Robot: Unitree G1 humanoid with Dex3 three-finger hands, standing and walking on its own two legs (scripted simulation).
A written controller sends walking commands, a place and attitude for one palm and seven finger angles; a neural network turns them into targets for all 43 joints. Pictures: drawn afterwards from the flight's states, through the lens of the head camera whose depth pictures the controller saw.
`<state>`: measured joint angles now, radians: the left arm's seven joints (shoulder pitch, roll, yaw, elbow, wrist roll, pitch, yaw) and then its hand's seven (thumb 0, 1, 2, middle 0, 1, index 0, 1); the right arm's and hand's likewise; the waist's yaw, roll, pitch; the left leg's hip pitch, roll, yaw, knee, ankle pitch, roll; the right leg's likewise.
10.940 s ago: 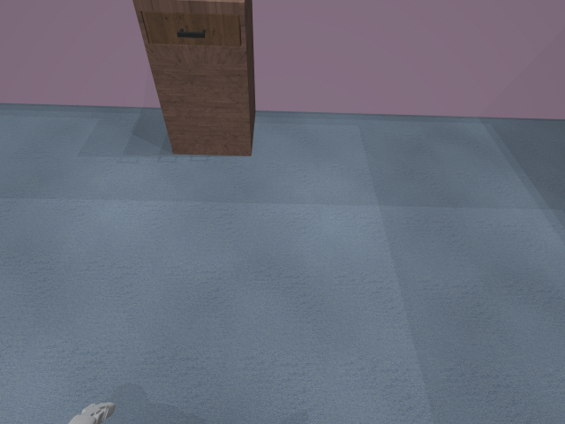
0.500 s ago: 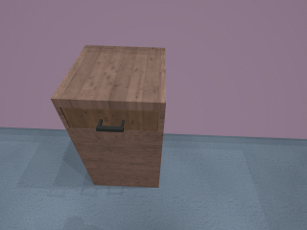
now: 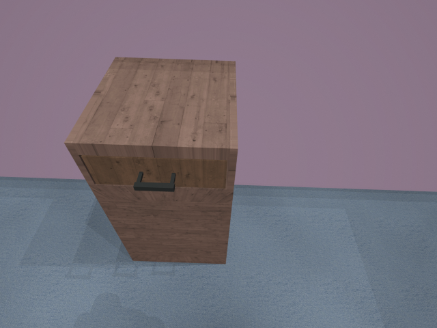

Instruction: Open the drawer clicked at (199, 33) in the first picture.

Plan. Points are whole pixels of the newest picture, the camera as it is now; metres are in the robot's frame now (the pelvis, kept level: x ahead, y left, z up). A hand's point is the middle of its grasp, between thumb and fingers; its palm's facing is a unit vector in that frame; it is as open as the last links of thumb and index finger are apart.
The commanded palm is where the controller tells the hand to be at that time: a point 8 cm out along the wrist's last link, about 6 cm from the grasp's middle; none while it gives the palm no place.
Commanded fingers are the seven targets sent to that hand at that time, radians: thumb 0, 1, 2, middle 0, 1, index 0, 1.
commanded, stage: come to a stop and stand still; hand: left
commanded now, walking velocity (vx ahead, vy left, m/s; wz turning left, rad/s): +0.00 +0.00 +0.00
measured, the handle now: (155, 181) +0.49 +0.20 -0.11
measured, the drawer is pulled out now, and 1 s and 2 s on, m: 0.00 0.00 0.00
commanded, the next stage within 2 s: look again from close up in 0.48 s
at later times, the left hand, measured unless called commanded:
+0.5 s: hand out of the picture +0.02 +0.15 -0.18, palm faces +0.03 -0.98 -0.18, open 7.4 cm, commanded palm none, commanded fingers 0.00 0.90 0.90 -0.20 -0.30 -0.20 -0.30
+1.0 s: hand out of the picture +0.01 +0.13 -0.18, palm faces +0.04 -0.99 -0.16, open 7.4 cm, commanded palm none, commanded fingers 0.00 0.90 0.90 -0.20 -0.30 -0.20 -0.30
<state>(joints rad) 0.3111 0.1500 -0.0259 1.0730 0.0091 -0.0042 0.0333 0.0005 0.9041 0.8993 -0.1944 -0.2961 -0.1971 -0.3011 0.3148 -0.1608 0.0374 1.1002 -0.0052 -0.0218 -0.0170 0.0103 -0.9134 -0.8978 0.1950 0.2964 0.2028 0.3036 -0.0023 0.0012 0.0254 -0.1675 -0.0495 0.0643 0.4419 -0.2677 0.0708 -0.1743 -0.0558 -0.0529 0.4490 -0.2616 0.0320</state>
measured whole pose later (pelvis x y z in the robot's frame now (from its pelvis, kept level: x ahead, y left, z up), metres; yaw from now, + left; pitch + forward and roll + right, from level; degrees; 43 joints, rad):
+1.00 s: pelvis +0.03 -0.02 +0.00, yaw +1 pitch -1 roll +0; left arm 0.32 0.12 -0.02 1.11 0.01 -0.01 0.04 0.00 0.91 0.90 -0.19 -0.30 -0.20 -0.30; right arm 0.31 -0.12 0.03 1.16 0.00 -0.03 -0.04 0.01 -0.91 -0.90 0.19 0.30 0.20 0.30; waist 0.00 -0.01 0.02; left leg -0.11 -0.02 0.04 0.42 -0.30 0.03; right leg -0.11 -0.03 -0.08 0.43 -0.30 0.00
